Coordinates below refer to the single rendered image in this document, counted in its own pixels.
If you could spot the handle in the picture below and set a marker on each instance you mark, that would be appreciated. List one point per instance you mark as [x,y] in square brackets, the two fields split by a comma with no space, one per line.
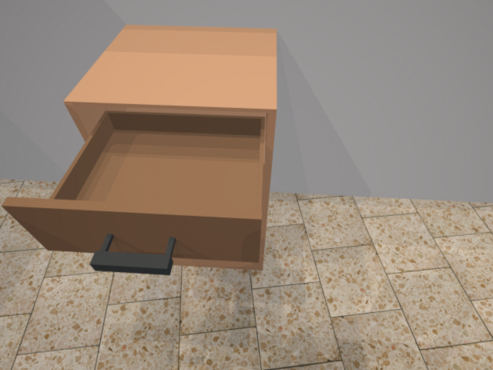
[105,260]

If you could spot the drawer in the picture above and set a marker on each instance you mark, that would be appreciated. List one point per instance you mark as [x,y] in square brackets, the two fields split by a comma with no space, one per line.
[146,177]

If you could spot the cabinet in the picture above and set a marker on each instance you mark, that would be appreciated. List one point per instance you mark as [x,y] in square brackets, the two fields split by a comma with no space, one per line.
[190,70]

